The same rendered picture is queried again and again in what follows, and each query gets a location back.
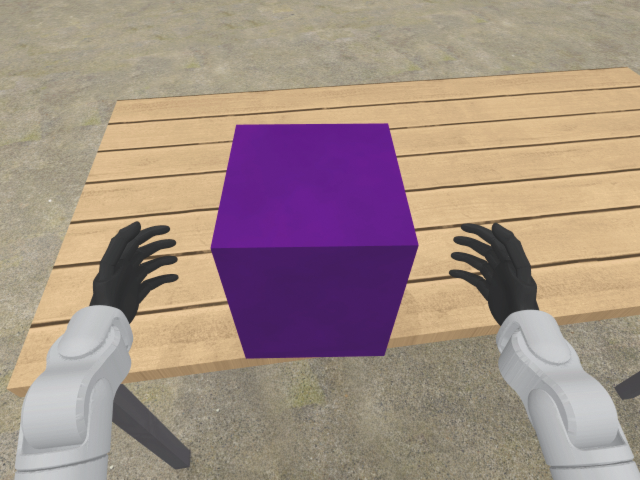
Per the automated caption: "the carton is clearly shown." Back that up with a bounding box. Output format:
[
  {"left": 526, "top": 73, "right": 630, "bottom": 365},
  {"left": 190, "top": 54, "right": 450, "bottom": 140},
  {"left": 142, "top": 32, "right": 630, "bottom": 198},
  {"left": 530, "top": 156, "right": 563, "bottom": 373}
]
[{"left": 211, "top": 123, "right": 419, "bottom": 359}]

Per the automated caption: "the left robot forearm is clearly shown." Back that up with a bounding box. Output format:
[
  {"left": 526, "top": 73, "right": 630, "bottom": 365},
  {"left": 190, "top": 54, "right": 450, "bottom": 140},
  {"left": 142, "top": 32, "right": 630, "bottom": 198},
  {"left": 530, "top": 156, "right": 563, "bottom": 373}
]
[{"left": 14, "top": 305, "right": 133, "bottom": 480}]

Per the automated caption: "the right robot forearm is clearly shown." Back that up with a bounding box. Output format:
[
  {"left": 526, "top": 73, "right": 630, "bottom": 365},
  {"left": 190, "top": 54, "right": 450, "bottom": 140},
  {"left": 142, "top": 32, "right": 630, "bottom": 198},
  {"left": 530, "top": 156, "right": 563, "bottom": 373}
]
[{"left": 496, "top": 310, "right": 640, "bottom": 480}]

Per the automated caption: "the robot left hand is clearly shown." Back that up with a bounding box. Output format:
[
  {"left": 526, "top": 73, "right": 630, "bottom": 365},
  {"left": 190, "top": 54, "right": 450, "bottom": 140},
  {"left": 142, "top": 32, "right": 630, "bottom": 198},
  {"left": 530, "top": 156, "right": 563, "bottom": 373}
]
[{"left": 89, "top": 221, "right": 179, "bottom": 324}]

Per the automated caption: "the robot right hand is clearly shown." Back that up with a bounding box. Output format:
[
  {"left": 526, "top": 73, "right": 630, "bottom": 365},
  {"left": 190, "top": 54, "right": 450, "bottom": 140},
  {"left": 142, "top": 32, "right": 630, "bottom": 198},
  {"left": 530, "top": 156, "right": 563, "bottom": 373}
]
[{"left": 449, "top": 223, "right": 539, "bottom": 326}]

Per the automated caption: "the table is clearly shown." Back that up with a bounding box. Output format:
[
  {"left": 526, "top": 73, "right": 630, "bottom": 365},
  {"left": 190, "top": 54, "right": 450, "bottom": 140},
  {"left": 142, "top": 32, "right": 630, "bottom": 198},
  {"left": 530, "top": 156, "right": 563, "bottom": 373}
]
[{"left": 7, "top": 67, "right": 640, "bottom": 470}]

